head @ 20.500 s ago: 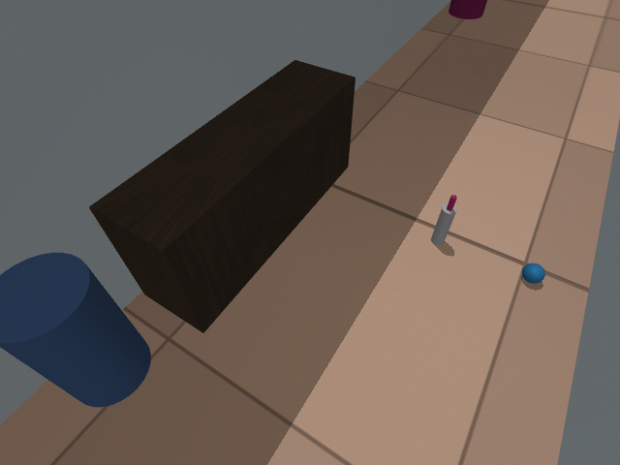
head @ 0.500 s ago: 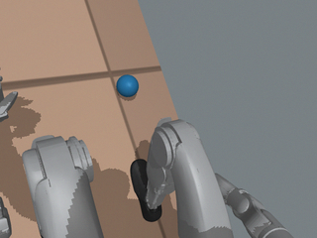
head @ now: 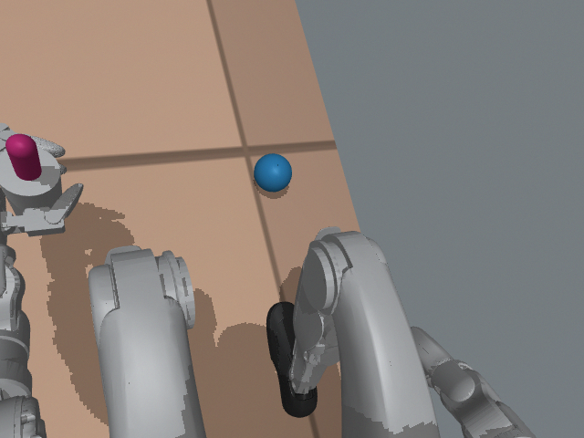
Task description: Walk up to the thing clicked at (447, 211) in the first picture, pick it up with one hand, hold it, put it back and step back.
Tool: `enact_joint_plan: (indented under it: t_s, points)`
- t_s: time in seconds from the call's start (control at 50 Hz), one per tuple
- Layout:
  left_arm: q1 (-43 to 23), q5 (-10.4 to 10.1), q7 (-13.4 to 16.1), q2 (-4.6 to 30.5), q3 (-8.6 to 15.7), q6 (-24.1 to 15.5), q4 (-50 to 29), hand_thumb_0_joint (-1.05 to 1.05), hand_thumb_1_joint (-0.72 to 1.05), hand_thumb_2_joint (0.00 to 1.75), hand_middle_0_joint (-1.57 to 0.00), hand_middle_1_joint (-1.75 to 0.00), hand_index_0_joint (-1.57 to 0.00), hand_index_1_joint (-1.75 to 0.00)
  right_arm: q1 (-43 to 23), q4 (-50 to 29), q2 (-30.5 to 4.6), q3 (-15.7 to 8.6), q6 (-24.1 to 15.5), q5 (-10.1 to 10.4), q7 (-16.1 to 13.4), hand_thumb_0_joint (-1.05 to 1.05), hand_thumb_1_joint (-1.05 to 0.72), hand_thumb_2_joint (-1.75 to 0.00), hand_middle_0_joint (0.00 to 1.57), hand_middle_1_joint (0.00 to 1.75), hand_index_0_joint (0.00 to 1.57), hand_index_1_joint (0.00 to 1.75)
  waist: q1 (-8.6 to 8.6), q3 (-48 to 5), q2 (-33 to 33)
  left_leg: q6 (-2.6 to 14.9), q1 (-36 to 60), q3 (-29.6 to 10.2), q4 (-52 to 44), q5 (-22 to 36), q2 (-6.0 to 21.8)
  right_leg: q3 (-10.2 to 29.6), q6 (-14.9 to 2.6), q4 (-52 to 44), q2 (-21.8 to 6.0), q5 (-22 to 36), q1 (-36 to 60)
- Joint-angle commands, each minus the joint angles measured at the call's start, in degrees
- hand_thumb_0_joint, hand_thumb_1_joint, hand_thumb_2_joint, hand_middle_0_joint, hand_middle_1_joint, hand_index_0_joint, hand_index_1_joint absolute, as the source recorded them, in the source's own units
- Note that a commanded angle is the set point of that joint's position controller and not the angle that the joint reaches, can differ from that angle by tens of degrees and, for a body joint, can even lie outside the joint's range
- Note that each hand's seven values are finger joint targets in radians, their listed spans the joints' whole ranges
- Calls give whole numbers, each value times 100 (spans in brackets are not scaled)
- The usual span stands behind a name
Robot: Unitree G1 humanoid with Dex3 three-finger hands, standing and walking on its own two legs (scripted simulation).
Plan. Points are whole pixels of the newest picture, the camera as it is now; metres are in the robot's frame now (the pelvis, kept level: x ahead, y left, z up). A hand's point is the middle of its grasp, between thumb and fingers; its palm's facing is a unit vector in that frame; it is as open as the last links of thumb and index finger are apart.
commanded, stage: settle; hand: left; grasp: from the side
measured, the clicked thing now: (33, 189) +0.40 +0.27 -0.13
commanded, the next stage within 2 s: lift in 1.34 s
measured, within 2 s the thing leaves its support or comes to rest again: neither
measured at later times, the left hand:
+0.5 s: hand (33, 167) +0.39 +0.25 -0.02, palm faces +0.17 -0.98 -0.08, open 7.4 cm
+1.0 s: hand (28, 146) +0.39 +0.25 +0.02, palm faces +0.16 -0.99 -0.06, open 7.3 cm
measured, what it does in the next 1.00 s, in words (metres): rises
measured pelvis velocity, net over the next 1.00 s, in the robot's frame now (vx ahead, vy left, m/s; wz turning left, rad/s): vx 0.01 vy -0.02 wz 0.13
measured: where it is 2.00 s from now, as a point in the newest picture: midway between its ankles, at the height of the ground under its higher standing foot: (223, 403)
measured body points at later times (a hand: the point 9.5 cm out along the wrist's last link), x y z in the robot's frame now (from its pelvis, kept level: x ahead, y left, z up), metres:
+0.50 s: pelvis +0.01 -0.01 +0.03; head +0.21 +0.08 +0.43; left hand +0.38 +0.31 -0.02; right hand +0.20 -0.25 -0.08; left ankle +0.08 +0.12 -0.27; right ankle +0.14 -0.14 -0.27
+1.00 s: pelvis +0.01 -0.02 +0.06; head +0.20 +0.05 +0.46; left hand +0.38 +0.30 +0.03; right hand +0.20 -0.27 -0.06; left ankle +0.08 +0.12 -0.27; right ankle +0.14 -0.14 -0.27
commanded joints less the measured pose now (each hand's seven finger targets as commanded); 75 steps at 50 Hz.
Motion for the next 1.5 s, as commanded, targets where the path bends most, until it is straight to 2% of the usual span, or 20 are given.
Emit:
enact_joint_plan:
  t_s: [0.0, 0.14, 0.2, 0.22, 0.26, 0.36, 0.46, 0.56, 0.66, 0.76, 0.84, 0.98, 1.04, 1.16, 1.2, 1.34, 1.38, 1.42, 1.44, 1.48]
  points:
    - [-1930, -101, -121, 805, -109, -466, -1943, 0, 44, 112, -125, -129, -125, -128, 474, -216, -1751, -919, -19, 140, -137, 0, -90, -90, 20, 30, 20, 30, -339, -4119, 3145, 1, 2732, 609, -2227, 621, 258, -434, -518, -881, 159, 970, 1382]
    - [-1633, -420, -459, 194, -236, 123, -1856, 0, 38, 115, -126, -133, -128, -132, 640, -210, -1577, -1248, -56, 526, -191, 0, -89, -89, 20, 30, 20, 30, -57, -4105, 2361, 147, 2199, 806, -2478, -107, 143, -323, -511, -1225, 135, 332, 1216]
    - [-1585, -493, -575, 192, -170, 254, -2052, 0, 41, 117, -129, -136, -130, -135, 743, -175, -1517, -1382, -53, 668, -223, 0, -88, -89, 20, 30, 20, 30, 57, -4188, 2345, 163, 2167, 862, -2632, -304, 111, -257, -523, -1279, 90, 146, 1117]
    - [-1688, -500, -586, 311, -58, 271, -2271, 0, 40, 116, -128, -135, -129, -134, 774, -159, -1493, -1435, -51, 707, -243, 0, -87, -89, 20, 30, 20, 30, 165, -4309, 2371, 158, 2274, 882, -2679, -297, 116, -220, -533, -1277, 85, 132, 1076]
    - [-1830, -524, -670, 215, -205, 326, -2564, 0, 45, 117, -129, -135, -130, -134, 834, -135, -1418, -1519, -56, 781, -280, 0, -87, -89, 20, 30, 20, 30, 145, -4571, 2389, 162, 2431, 979, -2650, -30, 101, -135, -559, -1311, 89, 301, 1100]
    - [-1779, -646, -649, 311, 150, 475, -2911, 0, 48, 121, -129, -136, -130, -136, 1074, -58, -1266, -1658, -63, 913, -390, 0, -87, -89, 20, 30, 20, 30, 288, -5128, 2304, 171, 2765, 1127, -2663, 621, 98, 38, -569, -1387, 52, 741, 1449]
    - [-1907, -639, -725, 295, 162, 583, -3175, 0, 48, 125, -132, -140, -133, -140, 1144, -71, -1155, -1748, -95, 961, -479, 0, -87, -89, 20, 30, 20, 30, 286, -5600, 2173, 208, 2857, 1250, -2653, 1058, 79, 176, -538, -1494, 0, 1110, 1937]
    - [-1722, -642, -966, 85, 103, 773, -2751, 0, 51, 127, -132, -141, -133, -141, 1212, -30, -1134, -1817, -130, 1026, -514, 0, -87, -89, 20, 30, 20, 30, 240, -5424, 1983, 225, 2774, 1314, -2754, 1053, 76, 198, -526, -1616, -36, 1062, 1953]
    - [-1734, -717, -1118, 108, 309, 927, -2456, 0, 46, 126, -132, -140, -133, -140, 1251, -25, -1084, -1873, -152, 1071, -545, 0, -87, -89, 20, 30, 20, 30, 344, -5235, 1780, 275, 2521, 1421, -2796, 707, 63, 257, -514, -1826, -56, 715, 1991]
    - [-1849, -731, -1205, 169, 398, 975, -2590, 0, 52, 127, -134, -141, -134, -141, 1249, -103, -1011, -1936, -205, 1130, -577, 0, -87, -89, 20, 30, 20, 30, 412, -5263, 1496, 323, 2353, 1516, -2887, 486, 51, 370, -501, -2070, -49, 462, 2174]
    - [-2026, -721, -1267, 196, 425, 928, -2753, 0, 53, 127, -135, -141, -136, -141, 1269, -81, -999, -1958, -270, 1156, -607, 0, -87, -89, 20, 30, 20, 30, 429, -5375, 1820, 261, 2776, 1448, -3091, 607, 69, 313, -563, -1937, -65, 525, 1927]
    - [-2200, -743, -1257, 158, 445, 918, -2811, 0, 57, 129, -135, -141, -136, -141, 1392, 58, -972, -2005, -372, 1163, -653, 0, -87, -89, 20, 30, 20, 30, 398, -5312, 1967, 218, 3082, 1419, -3330, 486, 75, 333, -583, -2055, -99, 401, 1759]
    - [-2216, -726, -1324, 71, 271, 953, -2785, 0, 55, 131, -138, -143, -138, -143, 1410, 56, -952, -2034, -406, 1159, -666, 0, -88, -89, 20, 30, 20, 30, 374, -5464, 1965, 238, 3146, 1492, -3301, 521, 61, 390, -575, -2161, -112, 439, 1894]
    - [-2167, -771, -1374, -12, 348, 1048, -2508, 0, 54, 132, -138, -144, -139, -144, 1504, 112, -949, -2038, -474, 1199, -674, 0, -88, -89, 20, 30, 20, 30, 377, -5424, 1902, 212, 3272, 1434, -3388, 805, 50, 362, -589, -2134, -144, 656, 1851]
    - [-2050, -770, -1339, 18, 496, 1051, -2352, 0, 57, 133, -137, -143, -137, -143, 1511, 105, -927, -2023, -471, 1201, -681, 0, -87, -89, 20, 30, 20, 30, 456, -5436, 1761, 224, 3281, 1451, -3381, 938, 49, 370, -575, -2160, -148, 758, 1967]
    - [-2250, -711, -1410, 88, 498, 959, -2440, 0, 55, 134, -137, -144, -138, -144, 1493, 19, -903, -2041, -506, 1195, -674, 0, -87, -89, 20, 30, 20, 30, 450, -5438, 1748, 250, 3181, 1513, -3500, 686, 32, 408, -570, -2281, -154, 516, 2073]
    - [-1973, -691, -1429, 148, 590, 1003, -2062, 0, 52, 135, -138, -145, -138, -145, 1551, 123, -910, -2065, -500, 1205, -683, 0, -87, -89, 20, 30, 20, 30, 452, -5240, 1552, 268, 3131, 1516, -3512, 457, 44, 424, -558, -2368, -135, 281, 1967]
    - [-2577, -753, -1446, 147, 500, 930, -2735, 0, 55, 134, -137, -144, -138, -144, 1544, 6, -881, -2048, -529, 1182, -687, 0, -87, -89, 20, 30, 20, 30, 450, -5745, 1762, 254, 3252, 1589, -3475, 679, 24, 479, -562, -2388, -149, 529, 2284]
    - [-2400, -750, -1448, 134, 522, 963, -2580, 0, 48, 126, -142, -148, -145, -145, 1602, 80, -861, -2038, -528, 1177, -693, 0, -92, -90, 20, 30, 20, 30, 473, -5805, 1765, 241, 3382, 1577, -3469, 833, 31, 483, -562, -2364, -150, 660, 2304]
    - [-2299, -762, -1453, 66, 464, 1014, -2647, 0, 41, 122, -133, -143, -137, -140, 1621, 74, -871, -2055, -538, 1193, -709, 0, -91, -89, 20, 30, 20, 30, 439, -5774, 1725, 243, 3409, 1565, -3526, 870, 29, 476, -558, -2406, -157, 681, 2332]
